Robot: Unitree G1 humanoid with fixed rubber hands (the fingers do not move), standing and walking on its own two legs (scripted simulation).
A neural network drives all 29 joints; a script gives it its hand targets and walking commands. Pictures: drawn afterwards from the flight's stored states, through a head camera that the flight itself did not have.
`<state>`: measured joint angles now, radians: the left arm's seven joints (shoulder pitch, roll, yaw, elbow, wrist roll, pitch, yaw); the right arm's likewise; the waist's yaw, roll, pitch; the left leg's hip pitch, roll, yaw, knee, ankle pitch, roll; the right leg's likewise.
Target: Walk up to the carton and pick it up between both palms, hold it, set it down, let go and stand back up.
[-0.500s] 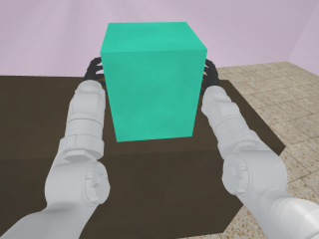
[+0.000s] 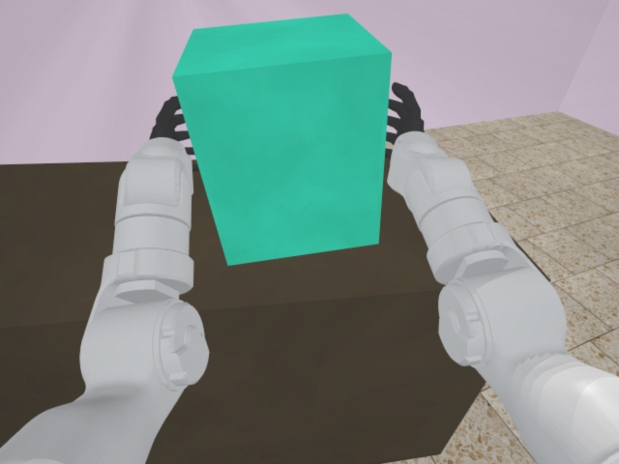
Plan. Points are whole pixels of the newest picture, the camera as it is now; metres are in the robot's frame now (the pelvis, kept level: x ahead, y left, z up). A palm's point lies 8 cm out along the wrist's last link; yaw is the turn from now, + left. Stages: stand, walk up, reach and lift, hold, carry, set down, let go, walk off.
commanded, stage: reach and lift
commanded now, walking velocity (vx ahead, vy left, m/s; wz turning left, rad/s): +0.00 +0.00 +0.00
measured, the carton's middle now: (288, 138) +0.45 -0.02 +0.26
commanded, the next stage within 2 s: hold in 1.00 s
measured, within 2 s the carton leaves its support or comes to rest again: neither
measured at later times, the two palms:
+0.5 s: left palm (146, 152) +0.39 +0.15 +0.27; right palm (395, 134) +0.38 -0.14 +0.29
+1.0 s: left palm (144, 130) +0.38 +0.14 +0.30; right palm (406, 111) +0.38 -0.15 +0.32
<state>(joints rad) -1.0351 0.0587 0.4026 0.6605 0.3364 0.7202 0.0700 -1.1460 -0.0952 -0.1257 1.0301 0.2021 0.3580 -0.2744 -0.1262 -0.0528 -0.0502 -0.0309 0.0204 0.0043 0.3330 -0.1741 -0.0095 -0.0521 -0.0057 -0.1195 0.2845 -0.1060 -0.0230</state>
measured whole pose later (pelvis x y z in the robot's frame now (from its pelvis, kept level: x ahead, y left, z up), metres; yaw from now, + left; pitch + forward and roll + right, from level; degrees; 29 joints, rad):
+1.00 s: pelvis +0.00 +0.00 +0.00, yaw +0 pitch -4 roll -1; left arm -1.09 0.08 0.41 0.63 0.30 0.87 0.06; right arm -1.24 -0.16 -0.01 0.96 0.34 0.62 -0.34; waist -0.07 0.01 -0.15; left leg -0.11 0.03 -0.01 0.38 -0.20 -0.01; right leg -0.11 0.02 -0.08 0.29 -0.10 -0.02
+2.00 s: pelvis +0.01 +0.00 +0.00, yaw +1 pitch -3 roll -2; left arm -1.12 0.09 0.39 0.66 0.27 0.89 0.07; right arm -1.29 -0.20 0.02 0.99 0.38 0.69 -0.35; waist -0.07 0.02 -0.20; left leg -0.15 0.02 -0.05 0.41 -0.21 -0.02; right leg -0.12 0.04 -0.06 0.28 -0.11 -0.02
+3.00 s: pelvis +0.01 +0.00 +0.00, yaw +2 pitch -3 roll -2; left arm -1.13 0.11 0.39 0.68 0.28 0.89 0.05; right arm -1.29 -0.19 0.02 0.98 0.38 0.71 -0.36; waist -0.08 0.02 -0.20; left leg -0.14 0.02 -0.07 0.41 -0.21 -0.02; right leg -0.11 0.05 -0.04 0.28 -0.11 -0.03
